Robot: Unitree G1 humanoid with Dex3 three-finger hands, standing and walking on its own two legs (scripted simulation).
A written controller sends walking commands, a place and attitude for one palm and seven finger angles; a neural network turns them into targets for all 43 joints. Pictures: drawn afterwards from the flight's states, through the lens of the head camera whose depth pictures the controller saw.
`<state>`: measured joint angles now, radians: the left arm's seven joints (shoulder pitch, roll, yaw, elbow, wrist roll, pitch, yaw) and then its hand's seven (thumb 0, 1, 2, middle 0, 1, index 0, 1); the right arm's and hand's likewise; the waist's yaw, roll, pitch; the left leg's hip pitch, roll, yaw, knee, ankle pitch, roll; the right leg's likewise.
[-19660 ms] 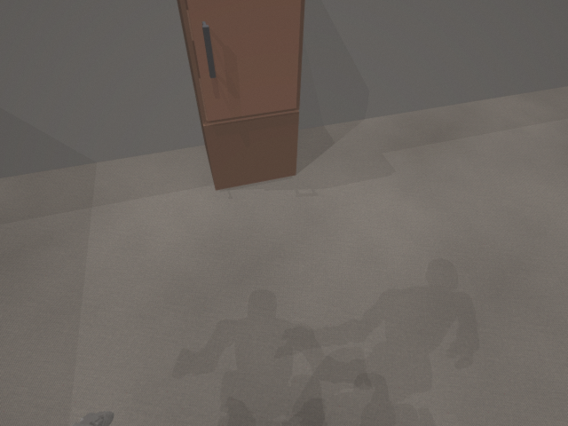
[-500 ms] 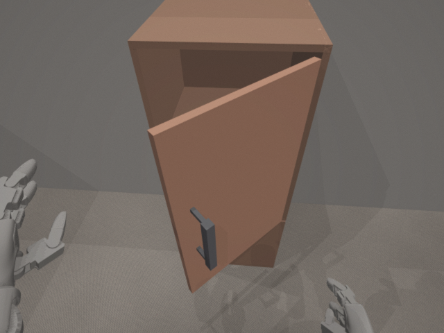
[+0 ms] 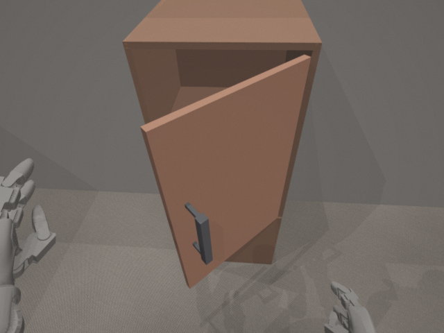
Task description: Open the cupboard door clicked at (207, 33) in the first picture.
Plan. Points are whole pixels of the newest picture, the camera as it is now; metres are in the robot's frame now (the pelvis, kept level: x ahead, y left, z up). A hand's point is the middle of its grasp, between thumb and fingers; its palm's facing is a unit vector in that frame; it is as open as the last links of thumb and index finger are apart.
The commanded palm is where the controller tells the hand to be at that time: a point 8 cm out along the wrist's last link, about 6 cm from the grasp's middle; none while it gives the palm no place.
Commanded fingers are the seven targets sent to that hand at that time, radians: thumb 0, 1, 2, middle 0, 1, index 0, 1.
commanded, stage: step back with the hand held close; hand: left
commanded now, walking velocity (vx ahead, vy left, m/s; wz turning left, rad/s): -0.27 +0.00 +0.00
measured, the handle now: (199, 234) +0.33 +0.11 -0.05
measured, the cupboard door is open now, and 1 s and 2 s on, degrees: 44 44 44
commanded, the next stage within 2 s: stop stepping back and stand still in 1.44 s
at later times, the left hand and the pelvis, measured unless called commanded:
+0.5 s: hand (20, 266) +0.14 +0.28 +0.15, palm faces +0.40 -0.75 -0.52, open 7.4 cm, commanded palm +0.08 +0.32 +0.17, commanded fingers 0.00 0.90 0.90 -0.20 -0.30 -0.20 -0.30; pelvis -0.06 +0.02 -0.01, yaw -1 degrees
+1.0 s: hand out of the picture +0.06 +0.29 +0.15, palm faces +0.50 -0.73 -0.48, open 7.4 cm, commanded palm -0.01 +0.32 +0.17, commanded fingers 0.00 0.90 0.90 -0.20 -0.30 -0.20 -0.30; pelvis -0.13 +0.01 -0.02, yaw +3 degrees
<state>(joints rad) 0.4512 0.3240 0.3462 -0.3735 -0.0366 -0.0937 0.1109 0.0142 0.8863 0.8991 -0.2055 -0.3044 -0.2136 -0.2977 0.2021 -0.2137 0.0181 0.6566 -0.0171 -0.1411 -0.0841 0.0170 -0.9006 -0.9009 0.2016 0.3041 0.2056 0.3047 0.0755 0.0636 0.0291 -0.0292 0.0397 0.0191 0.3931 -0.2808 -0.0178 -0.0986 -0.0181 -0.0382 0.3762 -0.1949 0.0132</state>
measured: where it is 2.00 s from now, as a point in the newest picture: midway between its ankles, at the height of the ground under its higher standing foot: outside the picture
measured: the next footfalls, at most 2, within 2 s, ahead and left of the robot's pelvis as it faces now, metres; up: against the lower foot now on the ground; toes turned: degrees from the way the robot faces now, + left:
right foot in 1.18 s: -0.13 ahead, -0.11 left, +0.00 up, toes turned +13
left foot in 1.38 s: -0.13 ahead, +0.09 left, +0.00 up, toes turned +7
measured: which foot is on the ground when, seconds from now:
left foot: down 0.00-1.00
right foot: down 0.00-1.00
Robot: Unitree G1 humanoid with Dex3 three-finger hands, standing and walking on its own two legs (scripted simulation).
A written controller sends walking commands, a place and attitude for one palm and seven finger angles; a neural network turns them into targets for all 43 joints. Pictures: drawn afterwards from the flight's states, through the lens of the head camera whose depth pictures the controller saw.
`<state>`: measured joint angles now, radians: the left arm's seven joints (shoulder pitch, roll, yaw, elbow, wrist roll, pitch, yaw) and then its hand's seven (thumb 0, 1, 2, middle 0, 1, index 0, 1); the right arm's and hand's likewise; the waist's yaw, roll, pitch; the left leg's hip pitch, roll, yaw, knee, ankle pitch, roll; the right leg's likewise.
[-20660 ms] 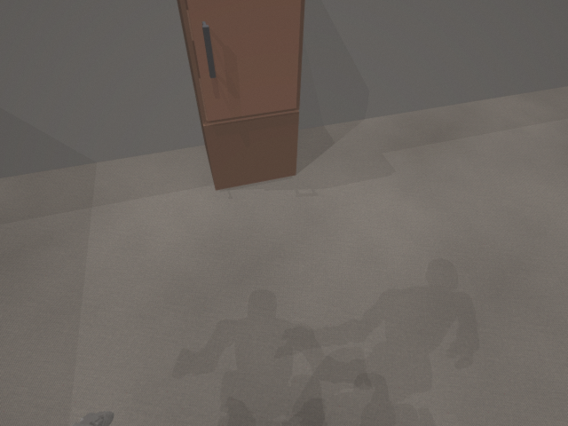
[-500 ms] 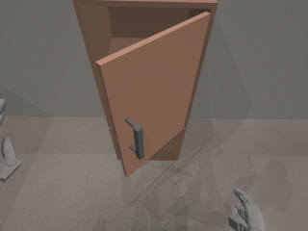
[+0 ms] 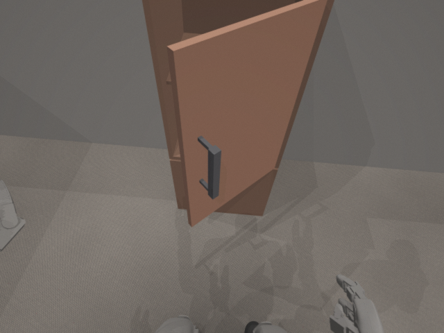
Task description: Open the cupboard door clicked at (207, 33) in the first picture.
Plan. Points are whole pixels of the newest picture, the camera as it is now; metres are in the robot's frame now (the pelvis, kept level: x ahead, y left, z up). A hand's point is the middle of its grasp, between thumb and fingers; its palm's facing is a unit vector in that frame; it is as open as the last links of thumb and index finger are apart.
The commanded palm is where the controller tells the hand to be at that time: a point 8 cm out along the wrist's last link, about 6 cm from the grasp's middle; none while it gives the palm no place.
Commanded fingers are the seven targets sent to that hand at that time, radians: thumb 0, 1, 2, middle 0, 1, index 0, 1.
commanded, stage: step back with the hand held close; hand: left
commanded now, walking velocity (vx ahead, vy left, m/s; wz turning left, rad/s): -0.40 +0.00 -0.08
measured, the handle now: (208, 169) +0.46 +0.07 -0.03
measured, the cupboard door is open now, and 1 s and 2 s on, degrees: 44 44 44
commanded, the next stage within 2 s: stop stepping back and stand still in 0.44 s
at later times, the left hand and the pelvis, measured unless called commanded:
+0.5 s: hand out of the picture +0.14 +0.26 +0.18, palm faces +0.34 -0.81 -0.48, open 7.4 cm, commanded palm +0.06 +0.30 +0.19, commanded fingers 0.00 0.90 0.90 -0.20 -0.30 -0.20 -0.30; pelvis -0.09 +0.00 +0.02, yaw -2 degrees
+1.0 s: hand out of the picture +0.04 +0.22 +0.18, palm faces +0.37 -0.84 -0.40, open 7.4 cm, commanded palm -0.01 +0.26 +0.19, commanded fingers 0.00 0.90 0.90 -0.20 -0.30 -0.20 -0.30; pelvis -0.19 -0.02 +0.01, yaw -6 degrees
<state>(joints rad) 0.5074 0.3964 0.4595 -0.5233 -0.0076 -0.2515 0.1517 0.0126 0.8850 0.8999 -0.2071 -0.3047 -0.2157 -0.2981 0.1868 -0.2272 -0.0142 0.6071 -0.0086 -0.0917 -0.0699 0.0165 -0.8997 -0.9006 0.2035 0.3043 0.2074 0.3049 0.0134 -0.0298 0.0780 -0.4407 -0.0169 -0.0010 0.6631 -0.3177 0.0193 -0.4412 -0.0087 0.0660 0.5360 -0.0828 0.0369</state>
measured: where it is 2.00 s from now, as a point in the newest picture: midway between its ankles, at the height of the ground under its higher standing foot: outside the picture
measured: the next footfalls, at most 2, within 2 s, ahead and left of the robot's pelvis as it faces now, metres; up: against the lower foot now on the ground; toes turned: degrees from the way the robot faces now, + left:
right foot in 0.18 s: -0.01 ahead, -0.12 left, +0.00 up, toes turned +9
left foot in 0.38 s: +0.00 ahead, +0.08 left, +0.00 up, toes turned +3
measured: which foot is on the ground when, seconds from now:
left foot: down 0.00-0.20, up 0.22-0.36, down 0.38-0.76, up 0.78-1.00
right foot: down 0.00-0.04, up 0.06-0.16, down 0.18-0.38, up 0.40-0.74, down 0.76-1.00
